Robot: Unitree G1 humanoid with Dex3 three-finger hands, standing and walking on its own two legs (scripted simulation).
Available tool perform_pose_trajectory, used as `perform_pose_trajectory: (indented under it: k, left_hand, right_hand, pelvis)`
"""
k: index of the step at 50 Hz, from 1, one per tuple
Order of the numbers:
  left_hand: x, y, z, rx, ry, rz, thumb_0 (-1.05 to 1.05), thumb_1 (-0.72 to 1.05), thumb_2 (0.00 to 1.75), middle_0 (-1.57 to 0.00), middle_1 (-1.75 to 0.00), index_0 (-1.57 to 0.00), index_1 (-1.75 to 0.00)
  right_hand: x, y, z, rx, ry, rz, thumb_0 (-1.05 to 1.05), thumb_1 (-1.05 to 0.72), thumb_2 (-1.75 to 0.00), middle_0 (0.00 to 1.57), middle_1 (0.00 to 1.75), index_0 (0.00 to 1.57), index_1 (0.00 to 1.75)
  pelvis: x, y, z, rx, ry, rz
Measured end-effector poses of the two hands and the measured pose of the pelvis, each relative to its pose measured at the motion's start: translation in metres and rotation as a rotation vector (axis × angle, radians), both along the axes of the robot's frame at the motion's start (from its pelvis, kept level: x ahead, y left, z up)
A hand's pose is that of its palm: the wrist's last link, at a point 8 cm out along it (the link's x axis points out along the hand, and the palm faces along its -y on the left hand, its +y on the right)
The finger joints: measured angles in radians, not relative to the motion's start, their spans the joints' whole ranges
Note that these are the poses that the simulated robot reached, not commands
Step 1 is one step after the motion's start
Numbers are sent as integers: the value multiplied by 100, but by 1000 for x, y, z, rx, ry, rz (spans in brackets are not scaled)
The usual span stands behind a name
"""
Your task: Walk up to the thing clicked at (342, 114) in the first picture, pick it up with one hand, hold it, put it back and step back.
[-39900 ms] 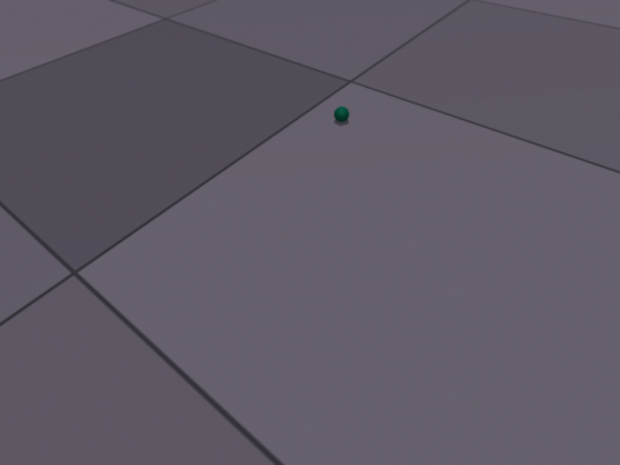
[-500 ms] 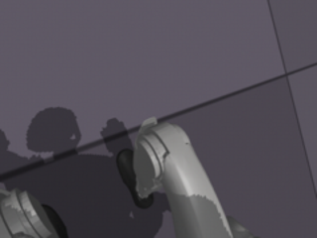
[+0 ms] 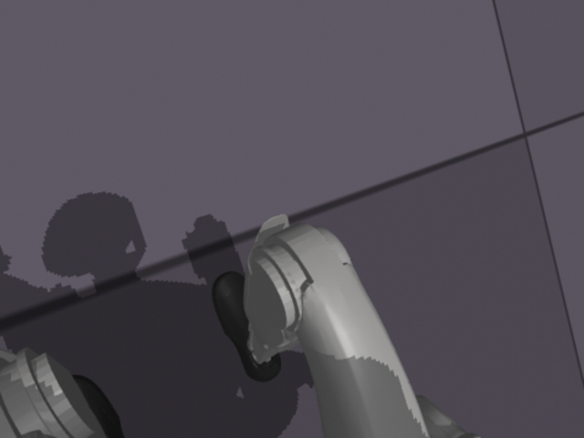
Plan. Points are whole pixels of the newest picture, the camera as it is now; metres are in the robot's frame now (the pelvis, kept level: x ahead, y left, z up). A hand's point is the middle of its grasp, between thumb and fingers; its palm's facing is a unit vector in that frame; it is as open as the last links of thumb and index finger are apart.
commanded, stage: settle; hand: left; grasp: from above
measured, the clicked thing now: out of the picture +0.51 +0.33 -0.27
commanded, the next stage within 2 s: lift in 0.80 s
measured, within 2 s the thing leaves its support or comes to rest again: leaves its support in 0.18 s
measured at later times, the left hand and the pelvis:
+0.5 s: hand out of the picture +0.50 +0.34 -0.19, palm faces -0.43 -0.10 -0.90, open 10.9 cm; pelvis +0.00 +0.00 +0.01, yaw +2 degrees
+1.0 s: hand out of the picture +0.49 +0.34 -0.12, palm faces -0.44 -0.09 -0.89, open 10.9 cm; pelvis -0.01 -0.01 +0.03, yaw +6 degrees
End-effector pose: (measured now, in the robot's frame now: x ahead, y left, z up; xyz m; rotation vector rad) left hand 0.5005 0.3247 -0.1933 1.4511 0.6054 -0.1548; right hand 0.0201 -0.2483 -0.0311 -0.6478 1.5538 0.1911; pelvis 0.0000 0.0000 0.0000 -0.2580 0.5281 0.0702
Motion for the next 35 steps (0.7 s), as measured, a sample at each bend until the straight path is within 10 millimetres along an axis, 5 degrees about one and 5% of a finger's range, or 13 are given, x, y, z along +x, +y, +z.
perform_pose_trajectory:
  k: [13, 35]
  left_hand:
    - [7, 6, 15, 9, -27, -5, 1, -13, 62, -56, -83, -56, -79]
    - [-1, 15, 100, 31, -22, -42, 0, -14, 63, -58, -81, -57, -78]
  right_hand:
    - [5, -8, 2, -14, 2, -19, 0, -91, -90, 20, 30, 20, 30]
    - [48, -20, -14, 5, -135, -63, 0, -91, -90, 20, 30, 20, 30]
  pelvis:
    - [3, -1, 1, 1, 22, 3]
    - [-1, -4, 14, 43, 61, 45]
